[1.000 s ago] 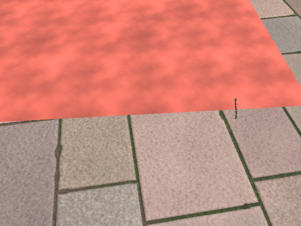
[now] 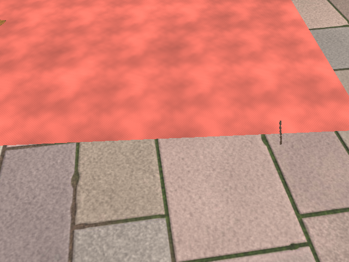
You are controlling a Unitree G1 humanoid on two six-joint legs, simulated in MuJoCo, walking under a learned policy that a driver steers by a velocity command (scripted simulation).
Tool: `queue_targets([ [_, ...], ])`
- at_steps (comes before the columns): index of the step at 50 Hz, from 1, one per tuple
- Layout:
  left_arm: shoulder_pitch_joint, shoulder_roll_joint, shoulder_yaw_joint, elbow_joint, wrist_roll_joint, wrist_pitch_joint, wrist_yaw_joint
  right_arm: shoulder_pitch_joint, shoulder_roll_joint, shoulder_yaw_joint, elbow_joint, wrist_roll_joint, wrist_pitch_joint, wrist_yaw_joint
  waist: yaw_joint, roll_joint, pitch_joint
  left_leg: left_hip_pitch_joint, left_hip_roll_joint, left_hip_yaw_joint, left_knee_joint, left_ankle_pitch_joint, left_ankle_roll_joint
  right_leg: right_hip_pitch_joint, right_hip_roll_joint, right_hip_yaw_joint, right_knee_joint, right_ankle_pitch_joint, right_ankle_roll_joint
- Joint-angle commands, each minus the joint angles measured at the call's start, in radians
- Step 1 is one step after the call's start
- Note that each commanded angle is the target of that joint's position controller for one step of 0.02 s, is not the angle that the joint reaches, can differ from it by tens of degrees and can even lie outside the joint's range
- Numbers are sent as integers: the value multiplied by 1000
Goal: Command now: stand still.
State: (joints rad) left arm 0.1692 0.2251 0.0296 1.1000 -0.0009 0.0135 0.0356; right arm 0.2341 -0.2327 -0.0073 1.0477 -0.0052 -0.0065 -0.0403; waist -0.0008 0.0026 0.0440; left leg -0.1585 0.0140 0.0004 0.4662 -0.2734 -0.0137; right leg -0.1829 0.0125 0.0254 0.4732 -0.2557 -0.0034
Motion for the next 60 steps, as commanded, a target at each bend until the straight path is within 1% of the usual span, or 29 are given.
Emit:
queue_targets([
  [1, 15, 106, 14, -19, 0, -7, 3, 39, -103, -16, -18, 0, -7, -4, 1, -4, -3, -47, 14, -12, -80, 119, 11, 5, -30, 28, -77, 151, -18],
  [24, 88, 73, -2, 6, -1, -11, 8, 112, -62, -10, 22, 3, -8, -5, 1, -1, 12, -71, 7, -13, -80, 98, 19, -25, -26, 16, -76, 118, -15],
  [25, 109, 61, -5, 15, -1, -11, 9, 132, -50, -8, 34, 3, -7, -6, 2, -1, -13, -61, -3, -3, -83, 3, 22, -15, -15, 5, -80, 19, -17],
  [27, 119, 84, 4, 13, -13, -9, 14, 131, -74, -18, 29, 14, -3, -13, 3, 1, 33, -117, -22, 1, -60, -312, 51, -80, 9, -9, -54, -321, -42],
  [28, 116, 89, 7, 4, -14, -14, 14, 124, -80, -21, 19, 17, -6, -15, 3, 2, 79, -162, -11, -20, -61, -422, 70, -133, 1, 8, -53, -432, -59],
  [30, 119, 75, 6, -10, -18, -40, 8, 133, -73, -22, 7, 23, -28, -9, 0, 5, 121, -195, 26, -76, -62, -455, 103, -178, -30, 48, -44, -450, -85],
  [33, 120, 55, 5, -28, -24, -79, -10, 185, -79, -31, 7, 31, -60, 7, -17, 34, 99, -139, 79, -168, -79, -447, 150, -219, -35, 55, 20, -378, -95],
  [35, 82, 27, -1, -54, -26, -103, -22, 240, -112, -43, 14, 38, -73, 15, -36, 107, 94, -56, 159, -310, -164, -475, 203, -289, 0, -4, 126, -267, -82],
  [36, 74, 11, -4, -65, -29, -114, -27, 254, -136, -51, 15, 39, -76, 17, -32, 159, 92, -28, 225, -407, -219, -476, 236, -306, 12, -43, 192, -195, -79],
  [37, 68, 13, -5, -73, -29, -123, -31, 247, -145, -54, 7, 40, -77, 19, -23, 167, 105, -43, 262, -460, -241, -440, 254, -294, 6, -51, 202, -172, -90],
  [38, 97, 8, -6, -69, -31, -130, -34, 215, -151, -56, -8, 40, -77, 21, 5, 170, 113, -80, 269, -456, -222, -372, 251, -242, 2, -51, 158, -170, -105],
  [39, 174, 13, -2, -43, -34, -135, -37, 152, -143, -53, -34, 41, -76, 23, 51, 155, 108, -143, 235, -386, -170, -267, 222, -120, 2, -46, 68, -150, -114],
  [40, 311, 42, 11, 7, -35, -138, -39, 43, -128, -49, -77, 44, -79, 25, 123, 101, 92, -251, 159, -252, -52, -99, 168, 48, -10, 5, -18, -104, -127],
  [41, 482, 158, 51, 64, -39, -140, -38, -40, -74, -36, -130, 42, -98, 30, 177, -146, 56, -464, -7, -16, 301, 122, 78, 295, -134, 262, -129, -24, -191],
  [42, 576, 221, 65, 72, -28, -138, -45, -22, -52, -30, -147, 28, -124, 33, 184, -327, -10, -689, -75, 25, 619, -165, 39, 497, -332, 583, -214, 171, -271],
  [43, 510, 132, 36, 47, -5, -139, -44, -18, -82, -38, -143, 41, -136, 42, 132, -179, 9, -781, -31, -68, 780, -248, 62, 492, -369, 579, -188, 256, -276],
  [44, 456, 98, 26, 24, 2, -139, -45, -23, -71, -36, -145, 57, -140, 53, 103, -113, 33, -844, -2, -86, 866, -201, 84, 484, -354, 497, -182, 317, -267],
  [45, 425, 89, 17, 13, 0, -135, -47, -51, -69, -37, -157, 59, -142, 57, 85, -65, 51, -903, 31, -66, 882, -144, 95, 483, -338, 410, -200, 357, -253],
  [46, 408, 70, 5, 6, -2, -124, -46, -70, -64, -40, -169, 46, -141, 59, 68, -33, 57, -911, 65, -50, 861, -83, 100, 451, -318, 333, -227, 413, -232],
  [47, 403, 51, -3, 4, -3, -114, -43, -83, -53, -41, -180, 41, -136, 64, 56, -56, 64, -863, 87, -29, 819, -59, 93, 393, -289, 265, -245, 457, -210],
  [49, 349, 37, -14, -23, -1, -100, -26, -117, -24, -30, -204, 36, -122, 77, 31, -65, 87, -754, 93, 19, 662, 39, 61, 246, -223, 159, -318, 396, -180],
  [51, 291, 76, -12, -58, 3, -98, -9, -219, 1, -13, -251, 26, -116, 80, 32, -63, 114, -551, 59, 63, 389, 203, 31, 43, -153, 59, -373, 355, -161],
  [52, 310, 112, -4, -61, -1, -103, -2, -263, 5, -9, -272, 24, -112, 79, 42, -81, 107, -449, 38, 77, 284, 264, 26, -7, -154, 49, -412, 336, -162],
  [53, 339, 144, 5, -55, -8, -109, 0, -290, -10, -12, -288, 28, -106, 77, 44, -100, 104, -396, 22, 79, 230, 289, 27, 0, -176, 59, -438, 328, -167],
  [54, 354, 157, 11, -48, -17, -113, 1, -306, -32, -16, -300, 33, -102, 77, 37, -107, 111, -385, 16, 67, 180, 303, 37, 41, -196, 58, -441, 332, -167],
  [56, 362, 154, 19, -43, -25, -112, 0, -317, -75, -29, -316, 38, -101, 78, 17, -104, 104, -376, 3, 50, 87, 310, 70, 161, -226, 49, -387, 461, -148],
  [58, 351, 171, 30, -47, -8, -97, -3, -222, -123, -55, -296, 38, -102, 78, -45, -136, 1, -250, -40, 64, 88, 265, 106, 269, -244, 30, -217, 804, -118],
  [59, 337, 166, 31, -53, 4, -83, -5, -74, -157, -77, -251, 41, -98, 73, -118, -146, -90, -91, -69, 82, 105, 231, 132, 268, -222, 3, -35, 943, -100],
  [60, 323, 155, 25, -70, 11, -77, -10, 81, -192, -95, -206, 43, -91, 67, -187, -134, -177, 145, -26, 40, 112, 229, 164, 137, -187, -13, 191, 873, -72],
])
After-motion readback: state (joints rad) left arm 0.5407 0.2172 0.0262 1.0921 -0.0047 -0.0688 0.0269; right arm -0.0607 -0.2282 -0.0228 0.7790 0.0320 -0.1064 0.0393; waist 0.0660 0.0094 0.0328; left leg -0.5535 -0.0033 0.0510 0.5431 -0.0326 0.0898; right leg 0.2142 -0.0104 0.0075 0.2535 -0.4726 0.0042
